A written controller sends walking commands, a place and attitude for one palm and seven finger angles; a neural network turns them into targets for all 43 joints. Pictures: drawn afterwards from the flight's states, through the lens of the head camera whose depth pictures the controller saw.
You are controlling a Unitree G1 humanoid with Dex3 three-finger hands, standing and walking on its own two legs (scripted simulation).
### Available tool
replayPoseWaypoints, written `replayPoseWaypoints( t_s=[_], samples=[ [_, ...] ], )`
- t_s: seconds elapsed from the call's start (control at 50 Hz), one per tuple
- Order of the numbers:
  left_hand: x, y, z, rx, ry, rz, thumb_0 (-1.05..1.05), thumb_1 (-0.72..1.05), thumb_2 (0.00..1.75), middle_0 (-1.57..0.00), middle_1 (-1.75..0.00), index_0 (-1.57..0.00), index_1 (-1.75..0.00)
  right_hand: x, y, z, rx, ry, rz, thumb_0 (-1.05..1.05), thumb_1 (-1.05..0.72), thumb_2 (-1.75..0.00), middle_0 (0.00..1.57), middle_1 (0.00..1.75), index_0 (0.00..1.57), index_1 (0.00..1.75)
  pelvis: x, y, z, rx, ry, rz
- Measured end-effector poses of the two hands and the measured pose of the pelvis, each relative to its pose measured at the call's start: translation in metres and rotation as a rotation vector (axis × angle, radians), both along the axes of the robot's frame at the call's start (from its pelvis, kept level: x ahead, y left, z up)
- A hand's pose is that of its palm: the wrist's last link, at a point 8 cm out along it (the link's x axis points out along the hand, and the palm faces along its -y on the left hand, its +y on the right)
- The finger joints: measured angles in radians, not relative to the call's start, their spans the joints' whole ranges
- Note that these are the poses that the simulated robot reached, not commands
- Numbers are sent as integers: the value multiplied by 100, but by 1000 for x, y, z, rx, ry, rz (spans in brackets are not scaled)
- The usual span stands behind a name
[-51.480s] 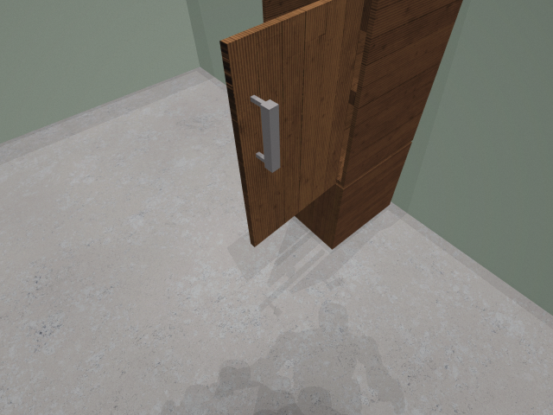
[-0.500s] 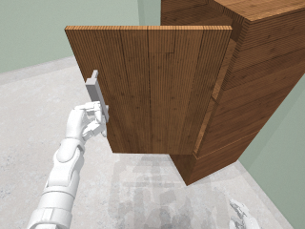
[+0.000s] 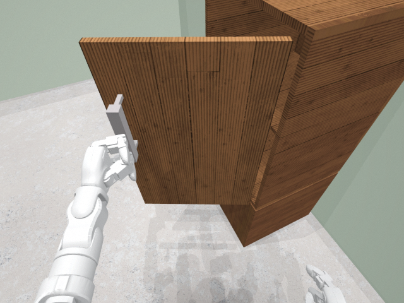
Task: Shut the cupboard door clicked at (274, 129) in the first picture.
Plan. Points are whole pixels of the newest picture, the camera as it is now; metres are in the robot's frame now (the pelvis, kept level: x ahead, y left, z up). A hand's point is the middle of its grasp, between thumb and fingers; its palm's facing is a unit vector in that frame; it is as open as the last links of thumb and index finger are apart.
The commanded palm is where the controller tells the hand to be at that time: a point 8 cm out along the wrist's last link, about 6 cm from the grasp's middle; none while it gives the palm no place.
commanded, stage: push the door shut along its arc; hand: left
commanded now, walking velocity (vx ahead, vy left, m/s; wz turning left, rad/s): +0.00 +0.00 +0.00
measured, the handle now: (126, 129) +0.46 +0.20 +0.08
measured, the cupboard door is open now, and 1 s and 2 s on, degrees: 64 47 37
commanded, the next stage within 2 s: pull the fist back off the door in 1.86 s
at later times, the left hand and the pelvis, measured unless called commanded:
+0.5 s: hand (132, 144) +0.41 +0.17 +0.09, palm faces -0.10 -0.99 -0.04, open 3.0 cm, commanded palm +0.40 +0.21 +0.09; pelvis -0.01 +0.01 -0.01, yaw +1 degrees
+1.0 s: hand (152, 123) +0.48 +0.14 +0.09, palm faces -0.24 -0.97 -0.03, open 3.1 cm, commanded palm +0.48 +0.18 +0.09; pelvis -0.01 +0.02 -0.02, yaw +0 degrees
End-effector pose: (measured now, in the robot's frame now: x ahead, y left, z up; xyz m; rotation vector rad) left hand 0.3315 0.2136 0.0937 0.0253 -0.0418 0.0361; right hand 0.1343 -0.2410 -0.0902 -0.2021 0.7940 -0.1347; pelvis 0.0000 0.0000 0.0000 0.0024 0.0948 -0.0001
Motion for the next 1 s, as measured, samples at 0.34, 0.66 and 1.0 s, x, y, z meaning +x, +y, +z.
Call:
replayPoseWaypoints(
  t_s=[0.34,0.66,1.0],
  samples=[
    [41,9,3,4,36,-97,1,90,93,-131,-150,-130,-150,-22,-8,-10,-30,80,-24,1,-90,-90,20,30,20,30,-5,2,-3,-6,31,13],
    [87,2,-1,-2,63,-179,0,92,94,-131,-150,-132,-150,-75,-5,-26,-52,224,-74,1,-90,-90,20,30,20,30,-14,14,-12,-18,87,18],
    [139,-18,-2,15,86,-281,2,90,90,-130,-150,-130,-150,-126,-5,-36,-71,368,-132,1,-90,-90,20,30,20,30,-13,21,-22,-30,170,12]
  ],
)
